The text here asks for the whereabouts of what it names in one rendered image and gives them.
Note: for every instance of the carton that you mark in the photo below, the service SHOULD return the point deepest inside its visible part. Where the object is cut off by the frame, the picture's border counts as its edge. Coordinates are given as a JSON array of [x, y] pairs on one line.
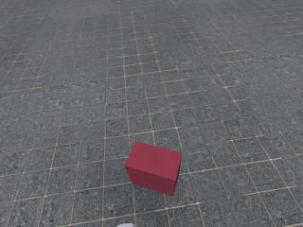
[[154, 167]]

